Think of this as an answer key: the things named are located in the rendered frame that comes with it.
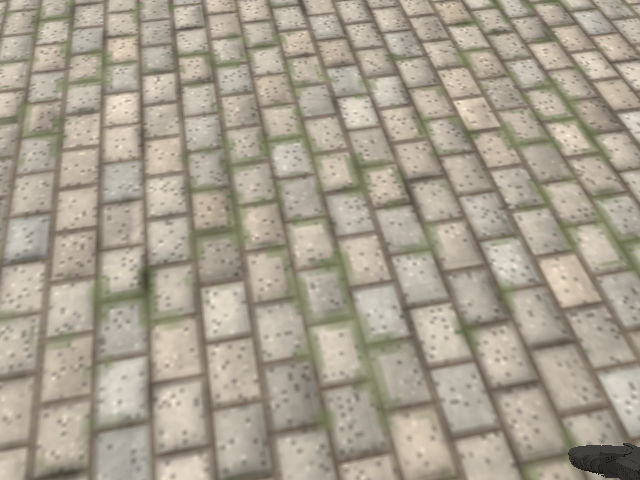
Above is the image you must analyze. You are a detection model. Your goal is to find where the right robot hand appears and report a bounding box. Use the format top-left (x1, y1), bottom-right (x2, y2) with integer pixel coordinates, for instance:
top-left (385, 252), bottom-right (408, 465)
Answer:
top-left (568, 443), bottom-right (640, 480)

